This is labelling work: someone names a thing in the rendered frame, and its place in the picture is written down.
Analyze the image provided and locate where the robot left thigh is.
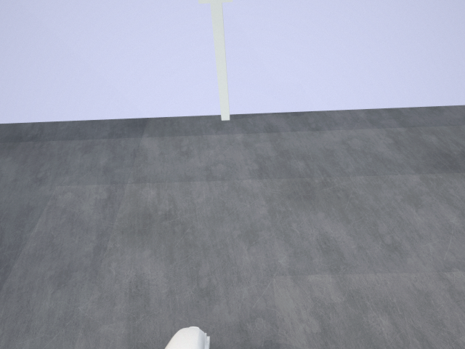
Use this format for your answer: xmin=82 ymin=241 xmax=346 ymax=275
xmin=165 ymin=327 xmax=210 ymax=349

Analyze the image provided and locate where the panel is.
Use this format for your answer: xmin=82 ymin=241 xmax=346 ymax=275
xmin=198 ymin=0 xmax=233 ymax=121

